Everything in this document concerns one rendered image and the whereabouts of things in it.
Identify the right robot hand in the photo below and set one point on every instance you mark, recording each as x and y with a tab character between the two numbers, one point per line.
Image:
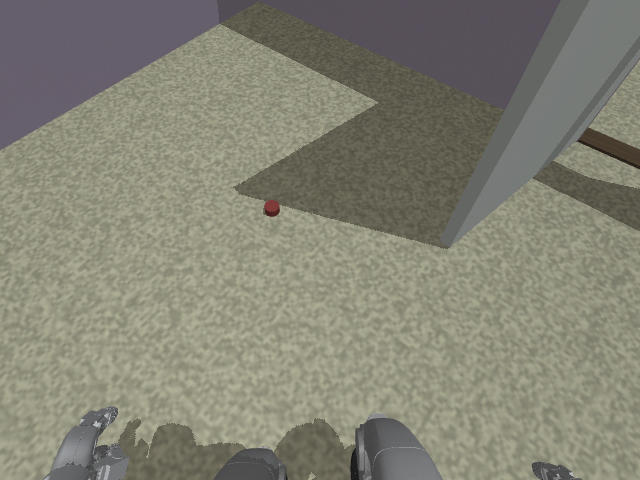
547	471

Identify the tin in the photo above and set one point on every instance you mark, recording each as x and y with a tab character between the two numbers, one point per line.
272	208

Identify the left robot hand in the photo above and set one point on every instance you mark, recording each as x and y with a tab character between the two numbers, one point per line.
79	447

